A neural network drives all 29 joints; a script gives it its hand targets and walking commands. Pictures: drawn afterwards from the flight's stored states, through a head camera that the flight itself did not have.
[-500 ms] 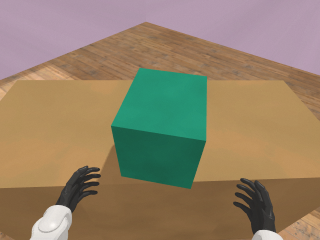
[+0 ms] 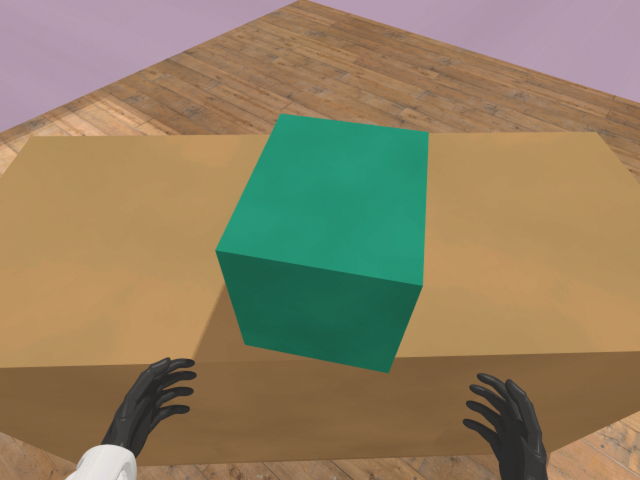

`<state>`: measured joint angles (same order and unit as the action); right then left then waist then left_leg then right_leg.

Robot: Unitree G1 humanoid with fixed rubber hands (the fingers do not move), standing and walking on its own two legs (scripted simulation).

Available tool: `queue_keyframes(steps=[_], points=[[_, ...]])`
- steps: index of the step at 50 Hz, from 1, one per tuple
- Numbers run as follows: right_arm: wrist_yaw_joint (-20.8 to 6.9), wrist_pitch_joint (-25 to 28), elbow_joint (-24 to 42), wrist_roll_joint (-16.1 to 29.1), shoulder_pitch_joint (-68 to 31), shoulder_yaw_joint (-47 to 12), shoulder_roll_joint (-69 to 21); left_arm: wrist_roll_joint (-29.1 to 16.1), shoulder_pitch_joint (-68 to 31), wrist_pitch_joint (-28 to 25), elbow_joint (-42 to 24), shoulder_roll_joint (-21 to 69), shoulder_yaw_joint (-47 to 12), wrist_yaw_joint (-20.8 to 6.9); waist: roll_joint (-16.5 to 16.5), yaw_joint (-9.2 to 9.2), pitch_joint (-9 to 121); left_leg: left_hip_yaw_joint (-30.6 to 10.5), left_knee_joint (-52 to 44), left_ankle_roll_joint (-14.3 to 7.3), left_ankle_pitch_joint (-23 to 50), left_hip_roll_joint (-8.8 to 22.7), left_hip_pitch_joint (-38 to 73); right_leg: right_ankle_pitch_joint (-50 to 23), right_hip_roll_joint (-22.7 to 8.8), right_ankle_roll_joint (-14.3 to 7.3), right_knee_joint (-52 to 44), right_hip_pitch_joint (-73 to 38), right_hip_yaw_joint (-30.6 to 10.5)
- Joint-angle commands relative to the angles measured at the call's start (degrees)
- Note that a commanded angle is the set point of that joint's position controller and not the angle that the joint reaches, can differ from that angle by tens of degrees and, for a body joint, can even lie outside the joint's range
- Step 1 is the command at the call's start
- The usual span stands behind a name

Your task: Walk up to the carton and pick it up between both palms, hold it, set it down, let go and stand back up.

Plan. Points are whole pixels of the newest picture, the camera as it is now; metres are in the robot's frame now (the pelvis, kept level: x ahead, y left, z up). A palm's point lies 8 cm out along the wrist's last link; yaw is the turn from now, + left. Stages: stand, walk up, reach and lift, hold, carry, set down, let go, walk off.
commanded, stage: set down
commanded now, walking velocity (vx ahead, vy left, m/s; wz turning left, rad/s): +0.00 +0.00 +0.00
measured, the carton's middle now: (333, 241) +0.43 -0.02 +0.04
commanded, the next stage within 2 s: let go in 1.20 s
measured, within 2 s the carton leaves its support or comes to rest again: neither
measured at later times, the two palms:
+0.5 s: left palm (134, 457) +0.18 +0.22 -0.02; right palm out of the picture +0.13 -0.20 -0.02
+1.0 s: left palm out of the picture +0.15 +0.23 -0.06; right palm out of the picture +0.13 -0.20 -0.06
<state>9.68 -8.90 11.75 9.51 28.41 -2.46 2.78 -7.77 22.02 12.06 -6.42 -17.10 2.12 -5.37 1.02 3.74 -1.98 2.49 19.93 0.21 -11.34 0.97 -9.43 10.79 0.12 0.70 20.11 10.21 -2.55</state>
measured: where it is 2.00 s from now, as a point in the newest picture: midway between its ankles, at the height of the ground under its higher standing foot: outside the picture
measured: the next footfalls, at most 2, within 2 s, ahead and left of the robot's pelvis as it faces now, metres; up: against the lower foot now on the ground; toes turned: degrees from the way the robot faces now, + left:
none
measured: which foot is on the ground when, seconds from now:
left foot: down 0.00-1.00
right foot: down 0.00-1.00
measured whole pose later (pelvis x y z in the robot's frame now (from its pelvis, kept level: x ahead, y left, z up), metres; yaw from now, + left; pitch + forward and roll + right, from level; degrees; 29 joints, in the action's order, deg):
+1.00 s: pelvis +0.00 +0.00 +0.00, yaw +0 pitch +1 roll +0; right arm 1.2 5.4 -20.5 8.1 20.2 -2.5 6.0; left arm -7.8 21.8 9.2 13.5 -17.0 -1.0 -0.7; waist 0.9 3.7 -2.0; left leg 2.5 19.9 0.3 -11.4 1.0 -9.3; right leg 10.9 0.1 0.6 20.1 10.1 -2.6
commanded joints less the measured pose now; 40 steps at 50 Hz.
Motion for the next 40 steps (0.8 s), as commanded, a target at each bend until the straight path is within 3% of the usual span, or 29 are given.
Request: queue_keyframes(steps=[1,6,9,12,18,23,34,37,40], points=[[-0.9,6.7,10.2,-0.7,0.3,0.2,7.0,-1.2,-0.2,-4.2,-7.5,-8.7,3.9,1.2,-4.0,-9.78,4.6,0.4,-1.3,1.0,15.4,0.0,8.3,-10.5,0.9,-1.6,-4.4,-5.8,1.5],[-2.0,7.4,5.7,-1.4,1.1,0.4,8.0,0.6,0.9,-3.4,-3.8,-7.0,3.7,1.3,-4.5,-9.87,3.1,0.4,-1.9,1.4,15.7,0.1,9.6,-9.5,1.5,-1.9,-5.1,-5.5,1.7],[-2.3,8.5,5.6,-1.5,0.7,0.6,7.9,0.4,0.9,-3.8,-3.9,-7.1,3.3,1.5,-3.9,-9.62,3.6,0.6,-1.5,1.4,17.3,0.1,10.0,-10.8,1.6,-1.8,-4.9,-5.6,1.8],[-3.2,9.6,4.9,-1.9,-0.6,1.1,8.2,0.9,0.2,-4.0,-4.5,-6.7,3.2,2.2,-5.3,-10.22,3.8,0.5,-1.7,1.9,17.6,0.4,9.6,-10.1,2.0,-2.1,-4.5,-5.5,2.2],[-4.2,10.8,-0.3,-3.5,-2.7,2.1,8.7,1.3,-1.2,-4.1,-0.1,-5.1,1.6,3.1,-5.2,-9.16,2.7,0.6,-1.8,1.8,14.9,0.4,9.9,-8.1,1.8,-2.3,-4.6,-3.3,2.3],[-4.9,11.4,-3.8,-4.4,-4.6,2.5,9.3,2.0,-1.6,-3.7,3.0,-4.7,1.5,3.6,-4.9,-9.41,2.1,0.9,-2.0,1.7,13.2,0.3,9.3,-7.3,1.5,-2.3,-4.5,-3.4,2.3],[-7.1,14.9,-12.4,-6.2,-8.0,3.9,10.6,2.9,-3.9,-5.2,6.3,-3.6,0.6,5.5,-4.9,-8.43,3.7,0.9,-1.1,1.9,13.6,0.4,9.6,-7.8,1.9,-2.5,-3.6,-2.9,3.1],[-7.7,15.3,-17.6,-6.8,-9.2,4.4,11.7,4.0,-4.0,-4.8,10.6,-2.1,0.3,5.7,-5.2,-8.16,3.1,0.9,-1.3,2.2,12.8,0.5,10.0,-6.9,2.1,-2.7,-3.7,-2.2,3.5],[-7.7,16.3,-17.7,-7.1,-9.9,4.1,11.1,3.9,-4.5,-5.3,10.3,-3.1,0.2,5.8,-4.9,-8.18,3.6,1.2,-0.9,2.0,12.6,0.2,9.2,-7.7,2.0,-2.4,-3.6,-3.1,3.3]])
